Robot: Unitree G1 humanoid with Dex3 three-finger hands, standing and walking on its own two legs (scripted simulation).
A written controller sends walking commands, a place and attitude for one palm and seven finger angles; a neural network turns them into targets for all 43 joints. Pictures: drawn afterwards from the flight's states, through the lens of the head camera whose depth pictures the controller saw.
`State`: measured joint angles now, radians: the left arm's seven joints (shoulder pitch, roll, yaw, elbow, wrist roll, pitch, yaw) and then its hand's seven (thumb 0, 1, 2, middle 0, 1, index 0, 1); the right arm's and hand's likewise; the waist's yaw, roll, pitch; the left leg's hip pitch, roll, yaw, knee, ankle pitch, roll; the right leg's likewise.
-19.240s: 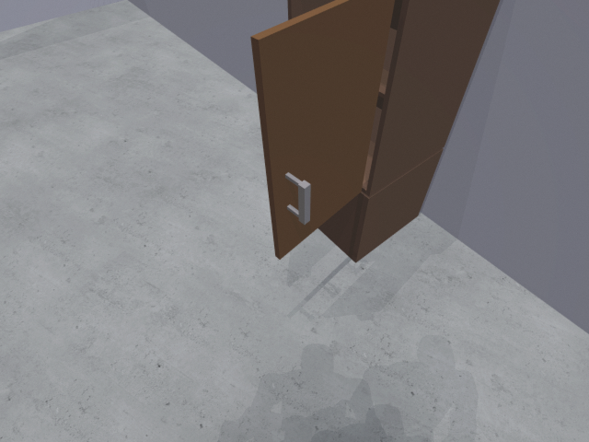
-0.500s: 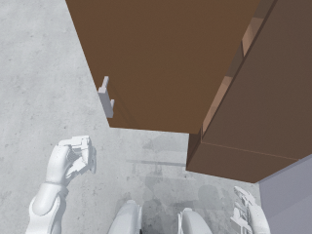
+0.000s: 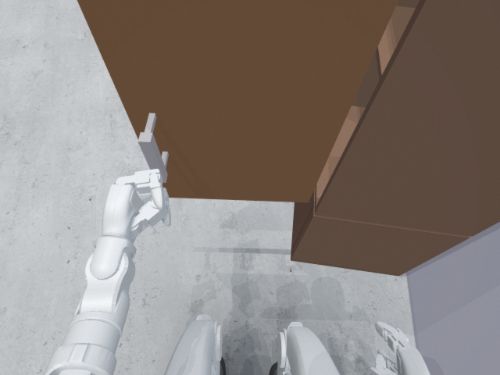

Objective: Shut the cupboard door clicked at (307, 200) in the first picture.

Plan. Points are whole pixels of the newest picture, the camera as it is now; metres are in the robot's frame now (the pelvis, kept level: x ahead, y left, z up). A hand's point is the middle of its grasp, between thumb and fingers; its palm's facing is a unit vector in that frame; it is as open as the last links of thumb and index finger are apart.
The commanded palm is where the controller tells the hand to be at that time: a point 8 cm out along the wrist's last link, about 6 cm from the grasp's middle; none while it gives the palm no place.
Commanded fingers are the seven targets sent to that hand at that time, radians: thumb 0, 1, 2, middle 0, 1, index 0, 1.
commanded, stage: bring the fist close to the handle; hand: left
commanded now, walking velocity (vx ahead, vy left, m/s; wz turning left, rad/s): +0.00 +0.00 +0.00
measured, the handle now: (156, 150) +0.48 +0.18 +0.02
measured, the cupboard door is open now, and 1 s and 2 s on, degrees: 97 94 75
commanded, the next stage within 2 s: push the door shut along its arc in 0.52 s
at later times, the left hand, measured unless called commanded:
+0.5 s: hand (169, 194) +0.40 +0.14 +0.02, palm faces -0.01 -1.00 -0.03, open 3.1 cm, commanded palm +0.37 +0.19 +0.02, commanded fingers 0.00 0.90 0.90 -1.30 -1.50 -1.30 -1.50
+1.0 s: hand (170, 180) +0.42 +0.15 +0.02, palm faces -0.09 -1.00 -0.04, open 3.1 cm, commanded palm +0.42 +0.18 +0.02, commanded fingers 0.00 0.90 0.90 -1.30 -1.50 -1.30 -1.50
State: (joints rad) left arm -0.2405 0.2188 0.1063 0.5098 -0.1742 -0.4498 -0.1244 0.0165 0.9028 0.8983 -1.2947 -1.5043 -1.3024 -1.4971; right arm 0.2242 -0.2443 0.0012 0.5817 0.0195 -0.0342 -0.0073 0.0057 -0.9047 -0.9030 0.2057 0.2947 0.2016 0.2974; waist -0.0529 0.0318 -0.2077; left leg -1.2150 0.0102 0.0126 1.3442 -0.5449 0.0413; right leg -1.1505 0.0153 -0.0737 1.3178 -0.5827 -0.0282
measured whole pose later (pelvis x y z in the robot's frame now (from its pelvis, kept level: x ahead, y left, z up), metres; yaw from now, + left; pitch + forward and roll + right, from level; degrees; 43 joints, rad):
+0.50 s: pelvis +0.00 -0.01 +0.00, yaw +0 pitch +25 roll -2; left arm -0.37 0.24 0.16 0.69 -0.17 -0.52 -0.13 0.02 0.90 0.90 -1.29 -1.50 -1.30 -1.50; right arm 0.24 -0.25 -0.01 0.61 0.02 0.03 0.00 0.00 -0.91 -0.90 0.21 0.29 0.20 0.30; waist -0.07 0.03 -0.20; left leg -1.24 0.01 0.02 1.34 -0.54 0.03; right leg -1.19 0.02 -0.07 1.33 -0.59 -0.04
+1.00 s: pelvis -0.01 -0.01 -0.01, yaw +0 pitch +26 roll -3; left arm -0.56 0.29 0.17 0.86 -0.16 -0.51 -0.21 0.02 0.90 0.90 -1.32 -1.50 -1.32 -1.50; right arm 0.23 -0.26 0.00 0.63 0.02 0.02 -0.01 0.00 -0.91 -0.90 0.21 0.29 0.20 0.30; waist -0.08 0.04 -0.19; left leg -1.29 0.01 0.00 1.38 -0.54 0.03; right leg -1.22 0.01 -0.09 1.35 -0.58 -0.04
